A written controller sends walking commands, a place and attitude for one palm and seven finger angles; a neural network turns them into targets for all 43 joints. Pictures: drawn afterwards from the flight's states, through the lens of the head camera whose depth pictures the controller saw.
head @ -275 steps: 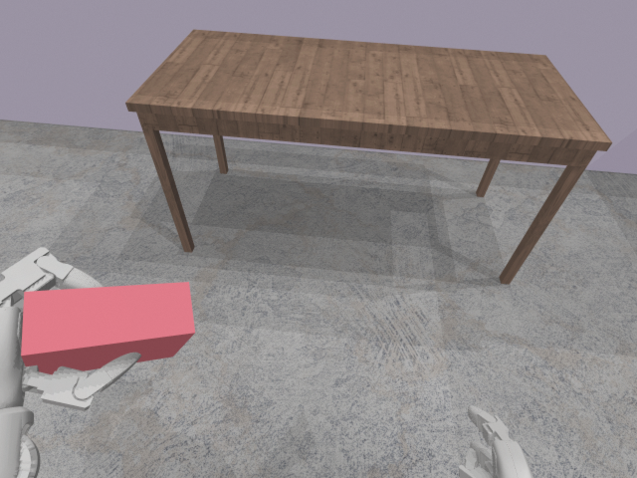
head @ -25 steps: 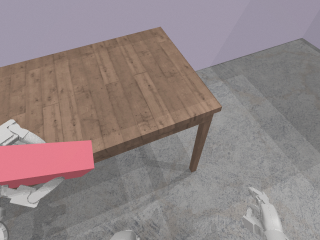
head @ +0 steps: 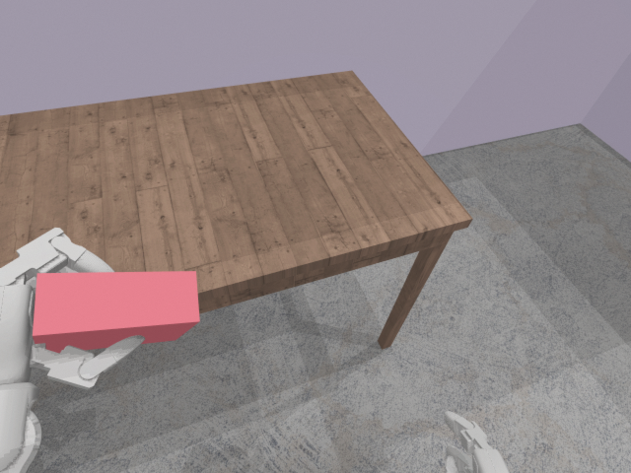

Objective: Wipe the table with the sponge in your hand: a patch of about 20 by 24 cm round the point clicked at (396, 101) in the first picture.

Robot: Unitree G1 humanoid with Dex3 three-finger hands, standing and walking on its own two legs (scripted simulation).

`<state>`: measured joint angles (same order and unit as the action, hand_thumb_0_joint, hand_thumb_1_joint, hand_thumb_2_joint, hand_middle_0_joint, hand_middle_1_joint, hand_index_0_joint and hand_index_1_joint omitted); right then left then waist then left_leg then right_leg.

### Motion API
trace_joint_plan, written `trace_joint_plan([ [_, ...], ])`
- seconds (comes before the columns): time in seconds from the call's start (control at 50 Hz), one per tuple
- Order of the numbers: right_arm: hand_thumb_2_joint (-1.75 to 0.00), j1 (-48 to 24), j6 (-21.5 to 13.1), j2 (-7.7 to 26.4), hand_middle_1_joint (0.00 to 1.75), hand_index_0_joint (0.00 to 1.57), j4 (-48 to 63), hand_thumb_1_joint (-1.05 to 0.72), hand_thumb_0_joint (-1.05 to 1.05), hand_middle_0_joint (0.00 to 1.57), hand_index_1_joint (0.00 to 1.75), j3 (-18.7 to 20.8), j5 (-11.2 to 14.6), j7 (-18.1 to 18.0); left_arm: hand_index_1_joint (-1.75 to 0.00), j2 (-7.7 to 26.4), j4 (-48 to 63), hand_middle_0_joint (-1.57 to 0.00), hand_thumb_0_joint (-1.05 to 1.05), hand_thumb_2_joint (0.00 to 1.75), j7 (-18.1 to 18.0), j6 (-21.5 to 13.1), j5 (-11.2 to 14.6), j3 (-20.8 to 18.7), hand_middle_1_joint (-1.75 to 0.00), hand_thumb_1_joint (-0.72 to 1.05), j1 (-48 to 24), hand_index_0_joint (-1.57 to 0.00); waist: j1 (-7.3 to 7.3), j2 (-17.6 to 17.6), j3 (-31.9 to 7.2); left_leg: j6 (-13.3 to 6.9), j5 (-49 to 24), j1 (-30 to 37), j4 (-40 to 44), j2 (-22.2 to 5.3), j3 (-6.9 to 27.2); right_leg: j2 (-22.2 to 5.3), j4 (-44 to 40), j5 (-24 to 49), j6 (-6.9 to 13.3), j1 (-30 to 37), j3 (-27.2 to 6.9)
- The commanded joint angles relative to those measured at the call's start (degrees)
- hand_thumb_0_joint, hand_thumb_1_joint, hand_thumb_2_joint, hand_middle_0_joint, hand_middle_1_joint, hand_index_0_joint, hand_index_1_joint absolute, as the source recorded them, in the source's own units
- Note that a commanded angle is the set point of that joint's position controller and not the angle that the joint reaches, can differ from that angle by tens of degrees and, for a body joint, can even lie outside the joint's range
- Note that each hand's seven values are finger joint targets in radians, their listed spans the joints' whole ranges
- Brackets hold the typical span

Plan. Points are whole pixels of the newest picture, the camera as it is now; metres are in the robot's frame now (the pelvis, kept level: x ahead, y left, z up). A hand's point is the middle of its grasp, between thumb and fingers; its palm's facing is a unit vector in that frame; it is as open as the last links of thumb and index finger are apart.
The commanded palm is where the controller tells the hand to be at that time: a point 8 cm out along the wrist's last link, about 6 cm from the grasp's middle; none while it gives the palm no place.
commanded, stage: come to a stop and stand still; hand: left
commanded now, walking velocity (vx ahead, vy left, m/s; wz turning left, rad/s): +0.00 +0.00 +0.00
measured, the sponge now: (142, 311) +0.25 +0.20 +0.12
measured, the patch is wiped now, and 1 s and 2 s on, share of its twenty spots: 0.00 0.00 0.00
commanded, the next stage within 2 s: look again from close up in 0.96 s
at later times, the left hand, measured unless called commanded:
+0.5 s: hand (83, 275) +0.25 +0.24 +0.17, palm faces +0.45 -0.82 -0.36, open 9.4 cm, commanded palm +0.18 +0.27 +0.18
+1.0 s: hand (83, 293) +0.23 +0.23 +0.17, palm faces +0.43 -0.81 -0.39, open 9.4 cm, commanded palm +0.18 +0.27 +0.18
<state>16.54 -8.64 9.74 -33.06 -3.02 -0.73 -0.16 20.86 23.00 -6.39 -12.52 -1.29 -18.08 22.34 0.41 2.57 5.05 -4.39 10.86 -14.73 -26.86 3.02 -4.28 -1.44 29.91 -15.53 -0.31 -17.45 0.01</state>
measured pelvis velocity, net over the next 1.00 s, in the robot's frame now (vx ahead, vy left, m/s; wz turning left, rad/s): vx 0.03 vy -0.02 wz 0.06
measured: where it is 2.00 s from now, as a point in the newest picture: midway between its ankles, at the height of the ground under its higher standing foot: outside the picture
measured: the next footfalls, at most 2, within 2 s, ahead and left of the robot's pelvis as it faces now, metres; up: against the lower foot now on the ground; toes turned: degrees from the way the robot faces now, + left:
left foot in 1.94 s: +0.21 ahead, +0.14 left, +0.00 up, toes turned -3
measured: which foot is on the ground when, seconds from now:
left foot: down 0.00-1.00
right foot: down 0.00-1.00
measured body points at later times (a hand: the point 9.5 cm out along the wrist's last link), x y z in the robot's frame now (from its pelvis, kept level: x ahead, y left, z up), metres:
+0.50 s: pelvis +0.03 -0.01 +0.01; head +0.06 +0.00 +0.45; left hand +0.22 +0.28 +0.19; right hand +0.23 -0.22 -0.07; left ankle +0.04 +0.06 -0.74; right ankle +0.06 -0.13 -0.74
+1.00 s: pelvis +0.03 -0.02 +0.00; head +0.06 -0.02 +0.45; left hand +0.20 +0.27 +0.19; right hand +0.23 -0.25 -0.07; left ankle +0.04 +0.06 -0.74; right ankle +0.06 -0.13 -0.74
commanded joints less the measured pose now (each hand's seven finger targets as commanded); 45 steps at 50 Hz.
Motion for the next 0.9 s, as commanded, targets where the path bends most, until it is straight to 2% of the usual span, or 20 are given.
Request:
trace_joint_plan([
  [0.0,-0.9,-9.27,-3.55,8.66,0.3,0.2,10.67,-0.9,0.0,0.2,0.3,3.87,-0.55,-1.18,-1.6,12.54,20.83,-1.2,0.0,1.3,-2.17,-4.94,1.58,-12.72,-1.6,0.1,-9.34,-1.2,1.15,-15.37,-10.97,4.49,18.23,-3.08,16.35,-11.57,12.89,1.28,0.64,1.01,0.35,8.61,2.0],
  [0.06,-0.9,-9.22,-4.02,9.72,0.3,0.2,9.86,-0.9,0.0,0.2,0.3,4.31,-0.5,-0.83,-1.6,8.79,20.08,-1.2,0.0,1.3,-2.0,-5.01,1.93,-9.85,-1.6,0.1,-5.03,-1.2,0.7,-10.32,-11.53,4.58,13.32,-0.59,14.03,-10.97,12.19,0.77,-3.32,3.11,0.79,9.36,1.07],
  [0.1,-0.9,-8.49,-3.62,9.92,0.3,0.2,9.04,-0.9,0.0,0.2,0.3,4.72,-0.3,-0.49,-1.6,5.83,15.92,-1.2,0.0,1.3,-1.69,-4.06,1.97,-7.78,-1.6,0.1,-1.07,-1.2,0.5,-8.06,-11.22,6.16,8.65,2.09,13.99,-10.89,11.98,0.96,-4.13,3.77,0.82,7.78,0.81],
  [0.16,-0.9,-8.13,-2.29,10.28,0.3,0.2,8.18,-0.9,0.0,0.2,0.3,5.13,0.0,-0.64,-1.6,4.56,10.5,-1.2,0.0,1.3,-1.7,-2.84,1.67,-6.51,-1.6,0.1,-1.15,-1.2,0.33,-5.26,-7.04,6.33,13.84,-0.58,16.31,-11.6,12.8,1.07,-4.07,1.4,0.37,5.59,0.01],
  [0.22,-0.9,-8.64,-0.87,9.94,0.3,0.2,8.47,-0.9,0.0,0.2,0.3,5.27,0.18,-1.17,-1.6,5.53,8.83,-1.2,0.0,1.3,-1.93,-2.46,1.56,-7.1,-1.6,0.1,-3.61,-1.2,0.37,-4.2,-7.13,6.6,7.89,1.54,14.78,-11.12,11.84,0.66,-5.29,3.63,0.55,5.32,-0.53],
  [0.26,-0.9,-9.54,-0.42,9.81,0.3,0.2,8.75,-0.9,0.0,0.2,0.3,5.0,0.1,-1.63,-1.6,6.45,9.8,-1.2,0.0,1.3,-1.99,-2.55,1.62,-7.2,-1.6,0.1,-6.54,-1.2,0.53,-4.65,-7.27,6.38,6.65,1.1,14.29,-10.66,11.35,0.35,-5.78,4.65,0.64,6.37,-1.22],
  [0.28,-0.9,-10.31,-0.36,9.92,0.3,0.2,8.96,-0.9,0.0,0.2,0.3,4.84,0.08,-1.78,-1.6,8.26,12.41,-1.2,0.0,1.3,-2.11,-2.59,1.4,-8.32,-1.6,0.1,-8.96,-1.2,0.57,-7.44,-7.95,6.36,4.49,1.83,14.06,-10.21,10.63,0.55,-5.08,5.7,0.82,6.98,-1.21],
  [0.3,-0.9,-10.49,-0.32,9.38,0.3,0.2,9.11,-0.9,0.0,0.2,0.3,4.6,0.03,-1.88,-1.6,6.84,13.03,-1.2,0.0,1.3,-1.98,-2.75,1.54,-6.87,-1.6,0.1,-9.88,-1.2,0.7,-8.54,-8.01,6.56,4.71,1.39,14.16,-10.21,10.95,0.44,-4.92,5.73,0.85,7.62,-0.85],
  [0.36,-0.9,-11.14,-0.72,9.49,0.3,0.2,9.8,-0.9,0.0,0.2,0.3,4.51,0.01,-2.03,-1.6,7.6,17.77,-1.2,0.0,1.3,-2.3,-3.02,1.6,-6.32,-1.6,0.1,-11.52,-1.2,0.99,-9.79,-9.67,5.72,1.7,2.14,11.99,-9.09,9.87,0.35,-5.71,8.76,1.17,10.01,-1.03],
  [0.38,-0.9,-11.78,-0.88,9.43,0.3,0.2,10.0,-0.9,0.0,0.2,0.3,4.26,-0.14,-2.06,-1.6,9.69,19.15,-1.2,0.0,1.3,-2.56,-2.77,1.63,-8.1,-1.6,0.1,-11.2,-1.2,1.17,-9.38,-10.73,5.65,-1.84,2.86,10.54,-8.46,9.2,0.1,-5.94,10.34,1.35,10.75,-1.05],
  [0.4,-0.9,-11.66,-0.94,9.0,0.3,0.2,9.98,-0.9,0.0,0.2,0.3,4.14,-0.17,-2.05,-1.6,7.97,19.46,-1.2,0.0,1.3,-2.54,-2.85,2.05,-6.98,-1.6,0.1,-9.61,-1.2,1.17,-8.8,-12.24,5.61,-5.58,3.72,8.72,-8.14,8.8,-0.38,-6.43,12.2,1.61,11.84,-1.14],
  [0.48,-0.9,-11.39,-0.77,9.41,0.3,0.2,9.67,-0.9,0.0,0.2,0.3,4.59,-0.04,-1.84,-1.6,9.19,17.68,-1.2,0.0,1.3,-2.88,-2.3,2.89,-9.71,-1.6,0.1,-1.61,-1.2,0.98,-7.24,-15.56,4.79,-13.78,4.75,3.8,-6.89,7.74,-2.04,-7.59,19.62,2.6,14.57,-3.37],
  [0.5,-0.9,-10.87,-0.4,8.76,0.3,0.2,9.58,-0.9,0.0,0.2,0.3,4.43,0.16,-1.81,-1.6,6.96,17.07,-1.2,0.0,1.3,-2.66,-2.19,3.34,-8.18,-1.6,0.1,0.06,-1.2,0.73,-6.55,-15.66,4.76,-14.36,4.5,3.22,-6.91,7.45,-2.57,-7.69,20.63,2.67,14.94,-3.24],
  [0.58,-0.9,-10.48,0.7,9.48,0.3,0.2,9.05,-0.9,0.0,0.2,0.3,4.94,0.56,-2.12,-1.6,7.46,12.02,-1.2,0.0,1.3,-2.46,-1.22,4.25,-9.58,-1.6,0.1,4.78,-1.2,0.21,-3.54,-13.6,3.94,-10.0,3.43,2.95,-6.69,7.31,-3.11,-9.57,20.09,2.61,13.03,-5.16],
  [0.6,-0.9,-10.2,1.12,9.13,0.3,0.2,8.93,-0.9,0.0,0.2,0.3,4.76,0.75,-2.17,-1.6,5.54,11.76,-1.2,0.0,1.3,-2.17,-1.12,4.54,-7.66,-1.6,0.1,4.1,-1.2,-0.07,-2.88,-12.75,3.91,-9.06,2.9,3.22,-6.8,7.29,-3.11,-9.72,19.3,2.48,12.84,-4.83],
  [0.68,-0.9,-11.52,1.32,10.06,0.3,0.2,9.82,-0.9,0.0,0.2,0.3,4.98,1.0,-2.5,-1.6,8.42,14.13,-1.2,0.0,1.3,-2.52,-0.97,4.51,-8.57,-1.6,0.1,0.58,-1.2,-0.14,-3.47,-11.57,3.53,-10.17,1.93,0.25,-6.29,7.5,-5.89,-10.43,22.76,3.1,12.23,-7.51],
  [0.76,-0.9,-11.27,1.29,10.08,0.3,0.2,10.08,-0.9,0.0,0.2,0.3,4.99,0.99,-2.42,-1.6,8.5,16.5,-1.2,0.0,1.3,-2.89,-1.41,4.7,-7.55,-1.6,0.1,-0.9,-1.2,-0.15,-1.08,-12.11,3.46,-9.16,1.91,-2.56,-5.55,7.65,-8.65,-10.22,22.48,3.94,11.65,-8.62],
  [0.78,-0.9,-12.01,1.27,10.24,0.3,0.2,10.08,-0.9,0.0,0.2,0.3,4.99,0.9,-2.49,-1.6,10.59,17.57,-1.2,0.0,1.3,-3.17,-1.45,4.7,-9.29,-1.6,0.1,-0.8,-1.2,-0.08,-2.2,-12.15,3.5,-9.33,2.5,-2.63,-5.66,7.87,-8.89,-10.04,21.91,3.95,10.9,-8.65],
  [0.8,-0.9,-11.76,1.4,9.74,0.3,0.2,9.93,-0.9,0.0,0.2,0.3,4.82,0.87,-2.49,-1.6,8.93,17.2,-1.2,0.0,1.3,-3.12,-1.59,4.79,-8.2,-1.6,0.1,0.16,-1.2,-0.13,-1.63,-12.55,3.37,-9.12,2.49,-2.36,-5.66,8.02,-8.76,-9.79,20.59,3.84,11.26,-8.02],
  [0.88,-0.9,-12.27,1.47,10.42,0.3,0.2,9.67,-0.9,0.0,0.2,0.3,5.24,0.82,-2.52,-1.6,10.42,18.25,-1.2,0.0,1.3,-3.35,-1.93,5.13,-10.5,-1.6,0.1,3.13,-1.2,0.01,-3.59,-13.39,3.1,-10.26,4.34,0.52,-6.38,9.51,-5.99,-9.1,16.07,2.77,10.34,-6.25],
])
